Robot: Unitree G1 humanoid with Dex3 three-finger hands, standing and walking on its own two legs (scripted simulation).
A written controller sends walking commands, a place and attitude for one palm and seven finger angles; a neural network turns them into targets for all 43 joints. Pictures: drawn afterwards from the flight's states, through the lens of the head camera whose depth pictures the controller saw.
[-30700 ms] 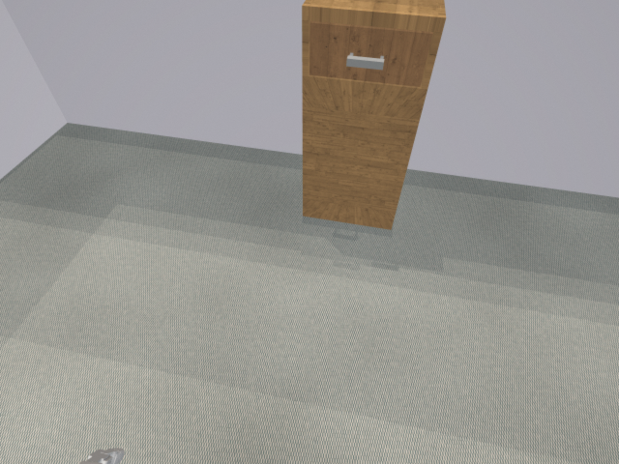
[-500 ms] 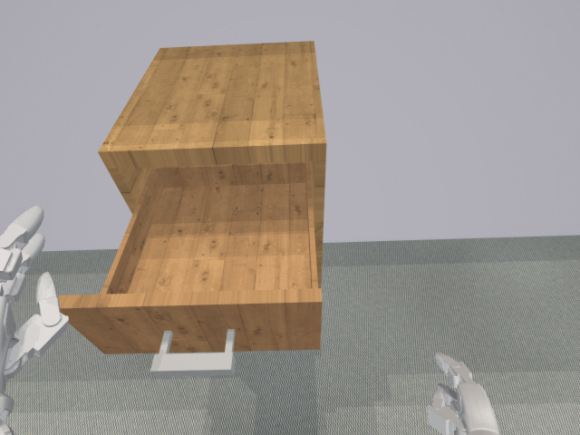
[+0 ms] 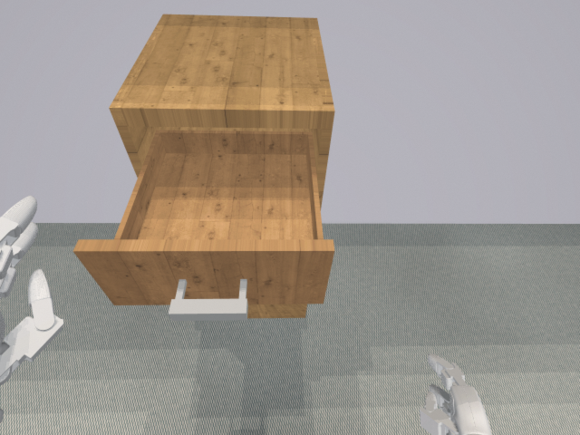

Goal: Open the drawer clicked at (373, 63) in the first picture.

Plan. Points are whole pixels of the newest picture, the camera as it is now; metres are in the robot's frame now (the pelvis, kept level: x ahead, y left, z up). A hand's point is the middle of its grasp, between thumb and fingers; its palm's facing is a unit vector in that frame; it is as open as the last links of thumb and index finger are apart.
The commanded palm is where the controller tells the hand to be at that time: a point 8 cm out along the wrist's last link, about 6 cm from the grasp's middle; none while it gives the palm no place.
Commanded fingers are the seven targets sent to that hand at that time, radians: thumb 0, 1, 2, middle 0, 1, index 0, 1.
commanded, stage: step back with the hand held close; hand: left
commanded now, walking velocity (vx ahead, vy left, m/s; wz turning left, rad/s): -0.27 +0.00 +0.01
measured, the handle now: (211, 297) +0.31 +0.14 -0.01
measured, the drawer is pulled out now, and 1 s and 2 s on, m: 0.28 0.28 0.28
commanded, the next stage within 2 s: stop stepping back and stand still in 0.54 s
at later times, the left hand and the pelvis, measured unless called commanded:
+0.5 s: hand (33, 397) +0.13 +0.22 +0.17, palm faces +0.28 -0.85 -0.45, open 7.4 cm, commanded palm +0.07 +0.27 +0.19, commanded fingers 0.00 0.90 0.90 -0.20 -0.30 -0.20 -0.30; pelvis -0.07 -0.01 +0.00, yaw -1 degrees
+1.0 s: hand out of the picture +0.02 +0.21 +0.17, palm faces +0.33 -0.85 -0.41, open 7.4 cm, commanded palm -0.03 +0.26 +0.19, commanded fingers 0.00 0.90 0.90 -0.20 -0.30 -0.20 -0.30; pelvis -0.17 -0.02 +0.01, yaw -2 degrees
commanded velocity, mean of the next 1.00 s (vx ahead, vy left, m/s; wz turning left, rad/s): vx -0.15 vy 0.02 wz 0.01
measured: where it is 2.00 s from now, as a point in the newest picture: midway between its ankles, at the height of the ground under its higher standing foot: outside the picture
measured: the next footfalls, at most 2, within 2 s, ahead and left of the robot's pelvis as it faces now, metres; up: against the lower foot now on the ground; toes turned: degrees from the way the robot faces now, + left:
right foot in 0.26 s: -0.02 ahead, -0.12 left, +0.00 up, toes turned -1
left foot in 0.56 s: -0.02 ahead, +0.11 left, +0.00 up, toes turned -1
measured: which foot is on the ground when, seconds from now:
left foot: down 0.00-0.36, up 0.38-0.54, down 0.56-0.82, up 0.84-1.00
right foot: down 0.00-0.12, up 0.14-0.24, down 0.26-0.56, up 0.58-0.78, down 0.80-1.00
